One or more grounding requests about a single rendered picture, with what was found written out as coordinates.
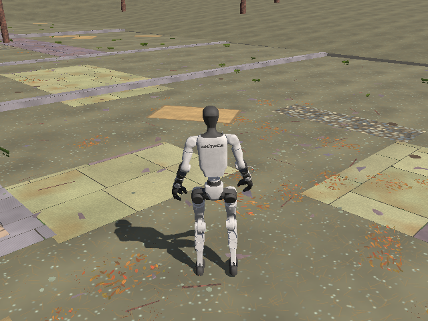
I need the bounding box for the right robot forearm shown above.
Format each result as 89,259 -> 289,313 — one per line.
239,160 -> 251,182

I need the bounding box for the left robot hand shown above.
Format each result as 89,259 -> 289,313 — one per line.
172,185 -> 187,201

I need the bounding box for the robot left upper arm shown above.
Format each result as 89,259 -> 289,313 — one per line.
180,136 -> 198,173

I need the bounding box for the left robot forearm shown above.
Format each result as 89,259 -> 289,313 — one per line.
173,163 -> 187,188

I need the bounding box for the robot right upper arm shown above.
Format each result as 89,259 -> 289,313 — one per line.
226,134 -> 246,170

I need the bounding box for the right robot hand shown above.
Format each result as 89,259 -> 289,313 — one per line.
237,179 -> 253,192

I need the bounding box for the humanoid robot torso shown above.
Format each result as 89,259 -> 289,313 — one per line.
197,131 -> 228,201

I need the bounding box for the robot left thigh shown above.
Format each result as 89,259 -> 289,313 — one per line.
191,187 -> 206,234

